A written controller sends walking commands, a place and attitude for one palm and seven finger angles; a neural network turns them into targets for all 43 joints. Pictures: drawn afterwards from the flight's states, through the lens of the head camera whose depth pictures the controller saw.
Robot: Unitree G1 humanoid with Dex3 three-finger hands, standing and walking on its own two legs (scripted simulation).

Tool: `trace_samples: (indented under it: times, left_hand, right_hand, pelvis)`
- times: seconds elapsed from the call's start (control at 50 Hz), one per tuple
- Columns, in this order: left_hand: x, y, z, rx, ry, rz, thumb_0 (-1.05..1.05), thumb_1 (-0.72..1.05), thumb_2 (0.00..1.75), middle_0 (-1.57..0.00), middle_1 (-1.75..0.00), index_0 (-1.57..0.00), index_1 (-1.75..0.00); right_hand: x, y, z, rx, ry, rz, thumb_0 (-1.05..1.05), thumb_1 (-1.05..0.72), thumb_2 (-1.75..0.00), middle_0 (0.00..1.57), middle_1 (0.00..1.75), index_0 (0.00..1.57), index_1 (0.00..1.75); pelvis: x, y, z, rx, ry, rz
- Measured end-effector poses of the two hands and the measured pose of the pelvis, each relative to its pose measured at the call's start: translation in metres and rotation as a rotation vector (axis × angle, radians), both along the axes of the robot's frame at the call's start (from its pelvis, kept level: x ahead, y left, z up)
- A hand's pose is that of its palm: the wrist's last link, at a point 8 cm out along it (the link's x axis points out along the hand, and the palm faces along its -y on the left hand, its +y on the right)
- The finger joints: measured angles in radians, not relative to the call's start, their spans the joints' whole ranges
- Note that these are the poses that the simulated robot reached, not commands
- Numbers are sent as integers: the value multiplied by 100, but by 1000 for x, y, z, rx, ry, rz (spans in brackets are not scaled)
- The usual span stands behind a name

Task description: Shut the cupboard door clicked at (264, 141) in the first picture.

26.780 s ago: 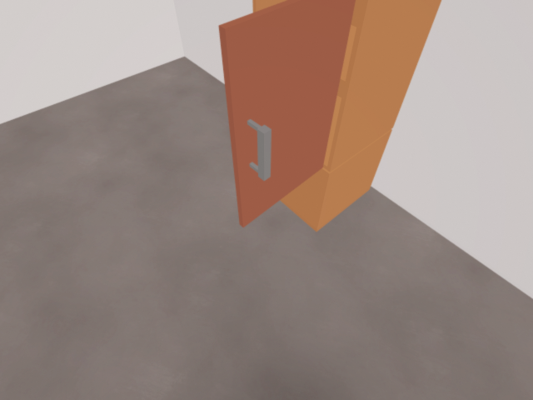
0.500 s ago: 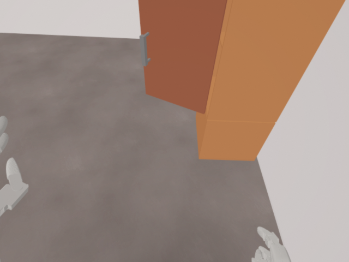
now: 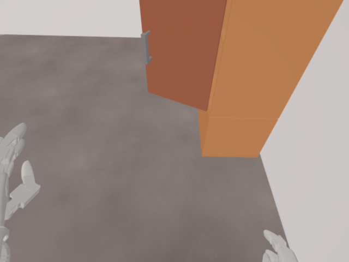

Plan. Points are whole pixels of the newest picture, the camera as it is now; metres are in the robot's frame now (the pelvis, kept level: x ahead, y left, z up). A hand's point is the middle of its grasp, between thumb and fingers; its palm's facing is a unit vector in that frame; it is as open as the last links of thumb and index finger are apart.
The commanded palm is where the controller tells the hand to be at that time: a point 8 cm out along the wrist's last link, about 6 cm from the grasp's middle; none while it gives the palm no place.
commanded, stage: let the arm hang, fingers relaxed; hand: left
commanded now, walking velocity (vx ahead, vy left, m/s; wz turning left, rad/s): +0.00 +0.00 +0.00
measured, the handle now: (147, 47) +1.05 +0.20 -0.04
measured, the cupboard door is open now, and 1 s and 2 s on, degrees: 65 65 65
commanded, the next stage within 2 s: look to check the result in 1.06 s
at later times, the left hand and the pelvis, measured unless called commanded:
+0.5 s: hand out of the picture -0.02 +0.19 -0.17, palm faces +0.01 -0.97 -0.22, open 7.2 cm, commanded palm none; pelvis -0.01 -0.01 +0.00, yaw +0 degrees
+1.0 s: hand out of the picture +0.02 +0.17 -0.17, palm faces -0.01 -0.98 -0.20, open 7.4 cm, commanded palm none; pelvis +0.00 -0.01 +0.01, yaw -1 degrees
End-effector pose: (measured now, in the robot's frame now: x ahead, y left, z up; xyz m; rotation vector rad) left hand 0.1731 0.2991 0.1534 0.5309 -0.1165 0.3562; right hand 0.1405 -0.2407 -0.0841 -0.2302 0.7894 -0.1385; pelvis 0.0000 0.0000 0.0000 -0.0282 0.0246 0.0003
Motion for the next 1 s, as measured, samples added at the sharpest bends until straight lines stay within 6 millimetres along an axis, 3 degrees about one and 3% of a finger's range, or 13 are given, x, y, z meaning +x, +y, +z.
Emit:
trace_samples:
  times: [0.08,0.16,0.22,0.28,0.4,0.54,0.72,0.88,1.0]
  left_hand:
    - [9,0,-108,-150,471,34,1,90,90,-20,-30,-20,-30]
    - [-30,-32,-209,-289,906,32,1,90,90,-20,-30,-20,-30]
    - [-74,-63,-260,-406,1121,34,2,90,90,-20,-30,-20,-30]
    - [-115,-84,-289,-513,1248,87,1,93,90,-20,-30,-20,-30]
    - [-170,-74,-300,-544,1389,195,0,97,90,-21,-30,-21,-30]
    - [-201,-59,-289,-512,1471,276,1,93,90,-20,-30,-20,-30]
    - [-188,-54,-281,-481,1438,282,1,91,90,-20,-30,-20,-30]
    - [-164,-69,-287,-502,1396,223,1,91,90,-20,-30,-20,-30]
    - [-156,-81,-291,-527,1397,194,1,90,90,-20,-30,-20,-30]
  right_hand:
    - [3,-8,-25,24,61,39,1,-90,-89,20,30,20,30]
    - [-14,-15,-36,26,135,10,1,-91,-89,20,30,20,30]
    - [-42,-20,-38,6,240,-9,1,-91,-89,20,30,20,30]
    - [-74,-24,-38,-17,367,-27,1,-91,-89,20,30,20,30]
    - [-125,-24,-39,-22,549,-77,1,-91,-89,20,30,20,30]
    - [-146,-14,-50,28,589,-117,1,-91,-89,20,30,20,30]
    - [-144,1,-59,83,567,-122,1,-91,-89,20,30,20,30]
    - [-142,2,-56,83,558,-134,1,-91,-89,20,30,20,30]
    - [-143,-1,-53,69,568,-146,1,-91,-89,20,30,20,30]
  pelvis:
    - [-5,8,-6,5,0,-4]
    - [-8,7,-7,20,-9,-17]
    - [-8,2,-7,30,-19,-17]
    - [-8,-5,-5,29,-25,-8]
    - [-7,-12,1,16,-34,2]
    - [-7,-8,4,14,-50,-7]
    - [-7,-6,6,23,-58,-20]
    - [-4,-7,6,27,-59,-26]
    - [-1,-8,7,27,-56,-26]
